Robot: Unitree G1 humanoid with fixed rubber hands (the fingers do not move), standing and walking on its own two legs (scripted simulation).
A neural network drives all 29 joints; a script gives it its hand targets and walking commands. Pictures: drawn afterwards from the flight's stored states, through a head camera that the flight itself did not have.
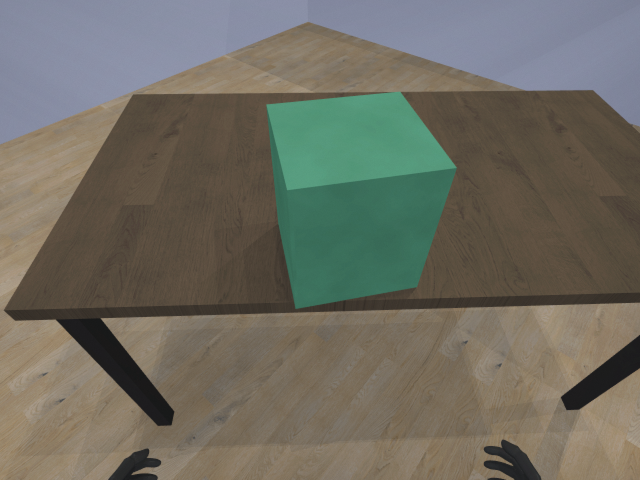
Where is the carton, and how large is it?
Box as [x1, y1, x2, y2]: [266, 92, 456, 308]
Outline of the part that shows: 400,92 266,104 278,223 295,308 409,288 417,285 456,167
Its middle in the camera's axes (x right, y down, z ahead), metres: +0.04 -0.06 +0.61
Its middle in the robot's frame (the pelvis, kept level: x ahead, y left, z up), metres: +0.53 -0.02 +0.06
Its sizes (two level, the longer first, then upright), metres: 0.210 0.200 0.250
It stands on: a table, 0.69 m high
